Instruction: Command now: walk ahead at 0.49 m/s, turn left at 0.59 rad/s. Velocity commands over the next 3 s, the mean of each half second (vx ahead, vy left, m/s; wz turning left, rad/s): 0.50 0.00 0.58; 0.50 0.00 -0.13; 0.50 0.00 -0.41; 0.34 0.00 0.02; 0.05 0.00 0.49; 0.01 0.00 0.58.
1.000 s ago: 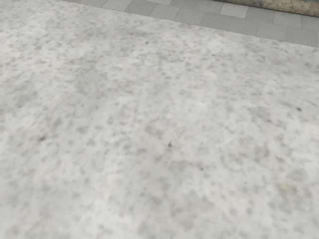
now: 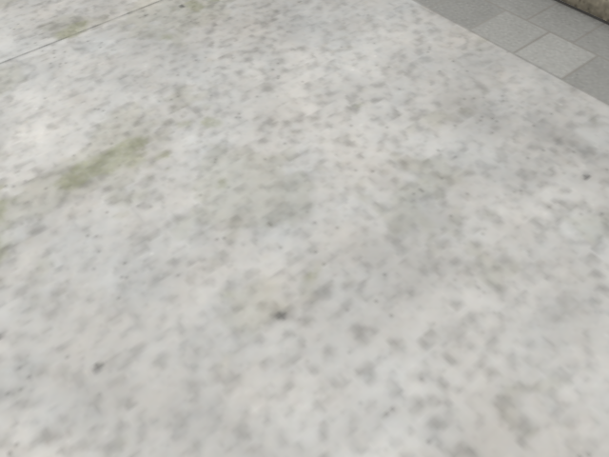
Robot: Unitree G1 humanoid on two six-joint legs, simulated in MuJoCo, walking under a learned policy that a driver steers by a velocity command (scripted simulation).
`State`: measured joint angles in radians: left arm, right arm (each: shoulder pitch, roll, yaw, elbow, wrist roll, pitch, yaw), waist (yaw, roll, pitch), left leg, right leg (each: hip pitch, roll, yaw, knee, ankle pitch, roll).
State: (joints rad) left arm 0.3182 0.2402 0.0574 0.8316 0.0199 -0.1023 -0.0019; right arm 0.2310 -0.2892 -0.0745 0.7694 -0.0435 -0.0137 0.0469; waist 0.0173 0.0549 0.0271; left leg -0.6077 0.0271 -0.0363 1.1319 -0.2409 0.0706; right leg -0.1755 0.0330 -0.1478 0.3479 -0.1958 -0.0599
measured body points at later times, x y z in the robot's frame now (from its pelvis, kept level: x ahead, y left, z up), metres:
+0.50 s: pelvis +0.27 +0.07 +0.00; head +0.30 +0.09 +0.44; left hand +0.30 +0.36 -0.13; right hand +0.42 -0.17 -0.12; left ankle +0.27 +0.12 -0.74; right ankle +0.32 -0.09 -0.66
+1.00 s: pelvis +0.57 +0.09 -0.01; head +0.60 +0.09 +0.44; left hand +0.60 +0.38 -0.13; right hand +0.69 -0.15 -0.14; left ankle +0.46 +0.20 -0.65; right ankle +0.62 +0.05 -0.74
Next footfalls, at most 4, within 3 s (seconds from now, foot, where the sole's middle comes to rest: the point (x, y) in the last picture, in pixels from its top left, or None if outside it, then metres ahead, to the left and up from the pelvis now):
0.30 left None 0.31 0.13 -0.78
0.86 right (307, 379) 0.66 0.06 -0.78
1.38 left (240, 277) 0.95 0.24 -0.78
1.86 right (321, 214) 1.17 0.03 -0.78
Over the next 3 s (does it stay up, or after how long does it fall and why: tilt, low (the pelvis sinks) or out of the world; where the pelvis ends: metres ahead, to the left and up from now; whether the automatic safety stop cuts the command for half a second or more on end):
stays up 1.05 0.11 0.00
